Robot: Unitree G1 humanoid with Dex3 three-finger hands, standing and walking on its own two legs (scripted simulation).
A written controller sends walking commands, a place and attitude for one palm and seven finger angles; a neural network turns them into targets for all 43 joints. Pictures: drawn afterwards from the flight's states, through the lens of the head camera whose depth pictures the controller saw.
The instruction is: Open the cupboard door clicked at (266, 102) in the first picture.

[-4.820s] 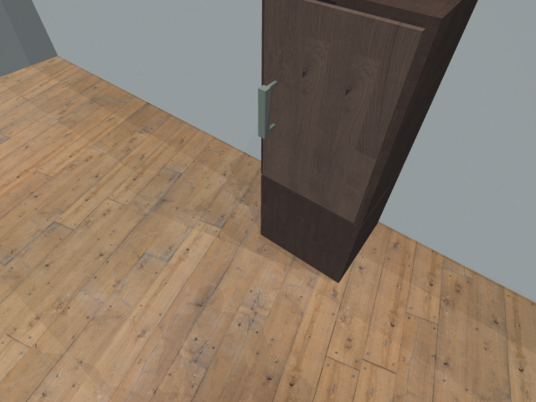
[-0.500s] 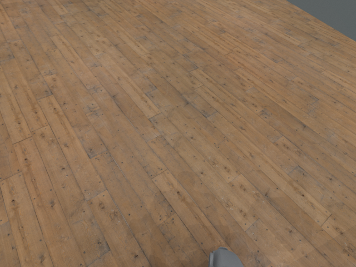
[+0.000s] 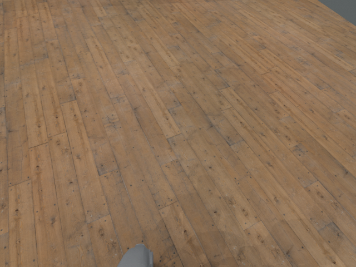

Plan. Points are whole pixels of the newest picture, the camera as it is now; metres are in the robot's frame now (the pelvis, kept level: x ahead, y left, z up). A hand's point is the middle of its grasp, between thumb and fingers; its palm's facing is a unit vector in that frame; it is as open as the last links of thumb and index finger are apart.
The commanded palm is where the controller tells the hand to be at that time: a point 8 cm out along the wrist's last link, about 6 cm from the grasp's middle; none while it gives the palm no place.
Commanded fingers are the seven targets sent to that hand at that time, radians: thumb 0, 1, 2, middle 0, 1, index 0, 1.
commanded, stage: turn to face it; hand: left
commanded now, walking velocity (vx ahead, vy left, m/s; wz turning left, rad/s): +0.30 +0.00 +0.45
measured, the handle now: out of the picture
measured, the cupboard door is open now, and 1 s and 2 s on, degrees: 0 0 0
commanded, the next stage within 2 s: none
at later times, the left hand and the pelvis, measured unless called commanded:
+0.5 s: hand (100, 234) +0.22 +0.22 -0.17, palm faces -0.03 -0.99 -0.17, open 7.4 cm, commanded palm none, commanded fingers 0.00 0.90 0.90 -0.20 -0.30 -0.20 -0.30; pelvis +0.16 +0.04 +0.00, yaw -6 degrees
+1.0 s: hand (110, 177) +0.39 +0.23 -0.19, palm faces -0.35 -0.91 -0.21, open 7.4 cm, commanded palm none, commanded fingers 0.00 0.90 0.90 -0.20 -0.30 -0.20 -0.30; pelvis +0.24 +0.07 -0.01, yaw -24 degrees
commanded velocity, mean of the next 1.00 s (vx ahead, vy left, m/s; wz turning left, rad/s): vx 0.02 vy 0.00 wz -0.51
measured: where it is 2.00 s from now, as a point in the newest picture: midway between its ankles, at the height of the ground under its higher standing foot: (162, 257)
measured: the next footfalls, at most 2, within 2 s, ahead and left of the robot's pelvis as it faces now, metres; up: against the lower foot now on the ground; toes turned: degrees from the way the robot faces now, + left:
left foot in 0.12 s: +0.20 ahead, +0.12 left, +0.00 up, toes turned +8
right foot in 0.58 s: +0.21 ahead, -0.09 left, +0.00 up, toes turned -15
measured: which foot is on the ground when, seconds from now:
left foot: up 0.00-0.10, down 0.12-0.58, up 0.60-0.92, down 0.94-1.00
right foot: down 0.00-0.12, up 0.14-0.56, down 0.58-0.94, up 0.96-1.00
